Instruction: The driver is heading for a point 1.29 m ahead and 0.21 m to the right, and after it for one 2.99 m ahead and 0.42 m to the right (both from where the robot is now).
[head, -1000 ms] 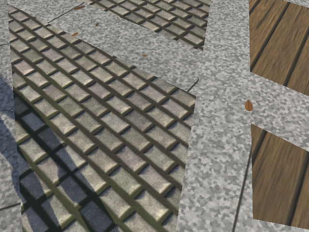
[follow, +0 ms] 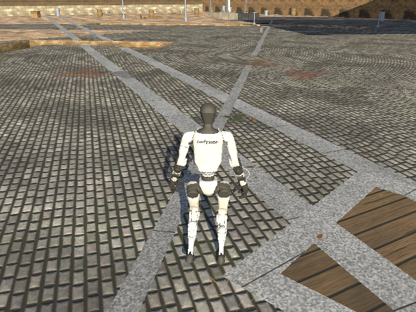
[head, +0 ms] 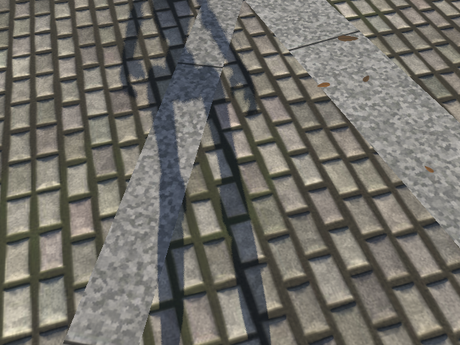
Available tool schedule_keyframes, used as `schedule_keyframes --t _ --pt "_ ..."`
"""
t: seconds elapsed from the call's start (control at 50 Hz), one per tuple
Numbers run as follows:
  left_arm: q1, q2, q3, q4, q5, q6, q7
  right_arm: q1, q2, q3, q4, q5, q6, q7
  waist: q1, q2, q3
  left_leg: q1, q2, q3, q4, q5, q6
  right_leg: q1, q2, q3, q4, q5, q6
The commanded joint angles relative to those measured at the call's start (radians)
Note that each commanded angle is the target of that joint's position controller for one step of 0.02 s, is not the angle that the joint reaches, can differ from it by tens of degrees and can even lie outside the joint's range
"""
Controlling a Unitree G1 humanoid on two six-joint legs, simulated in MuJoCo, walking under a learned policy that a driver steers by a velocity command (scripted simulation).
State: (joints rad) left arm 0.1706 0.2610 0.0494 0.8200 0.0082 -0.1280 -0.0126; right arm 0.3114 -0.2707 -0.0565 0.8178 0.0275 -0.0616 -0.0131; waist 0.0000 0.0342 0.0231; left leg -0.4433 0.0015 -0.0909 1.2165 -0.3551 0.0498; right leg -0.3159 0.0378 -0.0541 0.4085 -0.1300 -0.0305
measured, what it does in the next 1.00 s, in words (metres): walks ahead: left foot, then right foot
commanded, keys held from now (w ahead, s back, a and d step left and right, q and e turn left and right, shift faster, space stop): w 0.44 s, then w+e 0.56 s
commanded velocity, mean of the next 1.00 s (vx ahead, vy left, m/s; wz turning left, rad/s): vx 0.50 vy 0.00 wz -0.12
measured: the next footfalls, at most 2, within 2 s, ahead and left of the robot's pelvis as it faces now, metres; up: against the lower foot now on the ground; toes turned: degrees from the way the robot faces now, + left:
left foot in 0.34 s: +0.35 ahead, +0.17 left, +0.00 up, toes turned +5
right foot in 0.92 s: +0.65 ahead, -0.06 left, +0.00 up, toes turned -12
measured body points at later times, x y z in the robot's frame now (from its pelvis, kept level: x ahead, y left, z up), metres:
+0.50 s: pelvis +0.27 +0.08 +0.00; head +0.30 +0.10 +0.45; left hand +0.33 +0.36 -0.14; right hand +0.41 -0.18 -0.10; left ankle +0.31 +0.16 -0.74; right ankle +0.21 -0.08 -0.65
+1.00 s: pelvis +0.54 +0.03 -0.02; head +0.58 +0.02 +0.43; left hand +0.77 +0.24 -0.12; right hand +0.53 -0.25 -0.15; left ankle +0.37 +0.18 -0.64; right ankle +0.61 -0.05 -0.74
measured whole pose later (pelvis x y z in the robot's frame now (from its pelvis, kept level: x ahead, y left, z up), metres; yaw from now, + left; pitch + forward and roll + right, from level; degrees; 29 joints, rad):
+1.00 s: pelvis +0.54 +0.03 -0.02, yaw -12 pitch +2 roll +0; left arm 0.11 0.27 0.07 0.71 -0.02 -0.06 -0.05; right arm 0.31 -0.26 -0.05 0.85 0.01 -0.09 -0.01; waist -0.02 -0.01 0.05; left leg -0.21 0.03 0.04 1.14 -0.46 0.00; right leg -0.48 0.07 -0.05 0.62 -0.18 -0.10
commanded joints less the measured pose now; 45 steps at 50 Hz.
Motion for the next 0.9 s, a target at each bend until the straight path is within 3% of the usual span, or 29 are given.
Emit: schedule_keyframes --t 0.02,0.1,0.18,0.26,0.3,0.32,0.34,0.36,0.38,0.4,0.42,0.44,0.46,0.48,0.52,0.58,0.64,0.7,0.8,0.82,0.86,0.88,0.9 --pt "0.051 0.076 0.018 -0.008 -0.001 -0.013 -0.008 0.042 -0.02 -0.007 -0.065 0.003 -0.005 0.005 -0.009 -0.1 -0.041 -0.17 0.101 -0.03 -0.04 0.047 0.003 0.161 -0.268 0.285 -0.255 0.03 -0.195" --pt "0.083 0.138 0.034 0.022 -0.014 -0.013 -0.007 -0.084 -0.014 0.009 -0.123 -0.023 -0.01 0.011 0.001 -0.07 -0.007 -0.237 0.136 0.007 -0.263 0.178 -0.016 0.164 -0.282 0.201 -0.3 0.141 -0.22" --pt "0.128 0.165 0.035 0.042 -0.028 0.006 -0.003 -0.223 -0.013 0.02 -0.158 -0.016 -0.026 0.028 0.048 -0.086 0.009 -0.159 0.103 0.076 -0.504 0.35 -0.022 0.158 -0.236 0.096 -0.28 0.164 -0.174" --pt "0.195 0.186 0.034 0.077 -0.04 0.027 -0.003 -0.319 -0.043 0.015 -0.207 -0.004 -0.03 0.043 0.068 -0.111 0.028 -0.14 0.077 0.09 -0.619 0.307 0.001 0.254 -0.288 0.114 -0.237 0.122 -0.147" --pt "0.187 0.2 0.036 0.083 -0.042 0.04 0.0 -0.29 -0.067 0.004 -0.21 -0.007 -0.033 0.048 0.031 -0.121 0.012 -0.062 0.05 0.113 -0.672 0.257 0.029 0.289 -0.305 0.111 -0.169 0.202 -0.126" --pt "0.173 0.2 0.034 0.082 -0.042 0.046 0.002 -0.207 -0.092 -0.012 -0.187 -0.014 -0.034 0.046 -0.023 -0.117 -0.033 0.066 0.018 0.14 -0.706 0.255 0.048 0.28 -0.278 0.079 -0.064 0.345 -0.104" --pt "0.177 0.172 0.023 0.08 -0.034 0.049 0.005 -0.046 -0.141 -0.04 -0.137 -0.017 -0.032 0.038 -0.092 -0.092 -0.128 0.284 0.006 0.14 -0.711 0.259 0.077 0.22 -0.226 0.031 0.134 0.432 -0.074" --pt "0.176 0.119 -0.001 0.046 -0.005 0.044 0.009 0.149 -0.236 -0.068 -0.106 -0.026 -0.025 0.024 -0.158 0.062 -0.277 0.575 0.222 -0.116 -0.711 0.278 0.148 0.006 -0.159 -0.027 0.489 0.165 -0.027" --pt "0.283 0.01 -0.031 0.034 -0.014 0.02 0.004 0.164 -0.296 -0.072 -0.101 -0.033 -0.022 0.03 -0.08 0.301 -0.364 0.8 0.402 -0.589 -0.872 0.083 0.293 -0.351 0.005 0.037 0.789 -0.423 0.013" --pt "0.236 0.127 -0.004 0.045 -0.04 0.003 -0.001 0.152 -0.196 -0.049 -0.104 -0.023 -0.028 0.035 -0.106 0.179 -0.317 0.757 0.388 -0.617 -0.918 0.014 0.273 -0.461 -0.051 0.147 0.908 -0.427 -0.003" --pt "0.158 0.157 0.006 0.019 -0.054 -0.005 -0.005 0.081 -0.152 -0.034 -0.114 -0.019 -0.033 0.036 -0.088 0.131 -0.197 0.647 0.356 -0.46 -0.918 0.092 0.234 -0.505 -0.1 0.133 0.907 -0.329 -0.02" --pt "0.116 0.146 0.005 0.015 -0.042 -0.003 0.001 0.01 -0.125 -0.025 -0.125 -0.02 -0.034 0.04 -0.058 0.046 -0.144 0.521 0.309 -0.341 -0.932 0.211 0.208 -0.459 -0.143 0.118 0.861 -0.239 -0.018" --pt "0.091 0.13 0.01 0.019 -0.025 0.009 0.007 -0.047 -0.086 -0.016 -0.129 -0.027 -0.035 0.046 -0.03 0.001 -0.09 0.419 0.256 -0.238 -0.97 0.279 0.175 -0.414 -0.171 0.118 0.803 -0.173 -0.021" --pt "0.131 0.113 0.01 0.021 -0.031 0.024 0.004 -0.068 -0.085 -0.016 -0.127 -0.034 -0.042 0.045 0.007 0.064 -0.097 0.365 0.258 -0.191 -1.001 0.324 0.182 -0.352 -0.191 0.132 0.779 -0.132 -0.013" --pt "0.154 0.086 0.009 0.034 -0.035 0.051 0.003 -0.063 -0.076 -0.019 -0.104 -0.033 -0.061 0.046 0.024 0.043 -0.075 0.315 0.241 -0.097 -1.044 0.413 0.187 -0.319 -0.187 0.141 0.749 -0.095 0.002" --pt "0.075 0.072 0.014 0.008 -0.036 0.067 0.009 -0.023 -0.097 -0.03 -0.063 -0.045 -0.068 0.03 0.008 0.01 -0.018 0.317 0.24 0.001 -1.079 0.463 0.173 -0.41 -0.162 0.192 0.654 0.018 0.015" --pt "0.018 0.065 0.018 -0.012 -0.03 0.063 0.001 -0.014 -0.103 -0.03 -0.043 -0.044 -0.065 0.016 -0.004 0.013 -0.001 0.347 0.22 0.095 -1.095 0.461 0.138 -0.427 -0.131 0.192 0.497 0.176 0.014" --pt "-0.08 0.045 0.008 -0.048 -0.024 0.06 -0.015 0.004 -0.116 -0.031 -0.022 -0.039 -0.062 0.004 -0.041 0.01 0.034 0.37 0.218 0.165 -1.112 0.452 0.111 -0.408 -0.121 0.128 0.351 0.273 0.006" --pt "-0.211 0.027 -0.003 -0.133 -0.027 0.057 -0.048 0.08 -0.132 -0.036 0.029 -0.028 -0.031 -0.005 -0.088 0.002 0.078 0.554 0.272 0.219 -1.038 0.564 0.098 -0.485 -0.111 0.053 0.238 0.174 -0.026" --pt "-0.223 0.028 -0.002 -0.15 -0.029 0.056 -0.056 0.078 -0.138 -0.037 0.032 -0.025 -0.022 -0.007 -0.084 0.007 0.077 0.579 0.28 0.231 -1.007 0.629 0.092 -0.479 -0.102 0.03 0.227 0.126 -0.037" --pt "-0.198 0.046 0.008 -0.169 -0.031 0.058 -0.066 0.051 -0.165 -0.043 0.021 -0.023 -0.008 -0.016 -0.049 0.043 0.033 0.591 0.279 0.265 -0.9 0.937 0.071 -0.371 -0.05 -0.038 0.218 0.026 -0.07" --pt "-0.149 0.065 0.019 -0.168 -0.032 0.061 -0.067 0.042 -0.181 -0.047 0.015 -0.021 -0.001 -0.022 -0.017 0.072 -0.01 0.592 0.277 0.277 -0.812 1.116 0.061 -0.285 -0.012 -0.07 0.228 -0.025 -0.09" --pt "-0.041 0.102 0.039 -0.15 -0.035 0.064 -0.064 0.028 -0.194 -0.05 0.01 -0.022 0.008 -0.028 0.044 0.086 -0.073 0.565 0.266 0.288 -0.663 1.223 0.048 -0.141 0.026 -0.083 0.217 -0.05 -0.117"
Keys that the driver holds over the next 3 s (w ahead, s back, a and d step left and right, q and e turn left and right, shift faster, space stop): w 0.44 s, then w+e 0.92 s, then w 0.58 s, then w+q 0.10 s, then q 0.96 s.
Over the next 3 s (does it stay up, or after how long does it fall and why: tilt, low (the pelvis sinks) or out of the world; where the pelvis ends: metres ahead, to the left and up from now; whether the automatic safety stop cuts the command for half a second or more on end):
stays up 1.22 -0.31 0.00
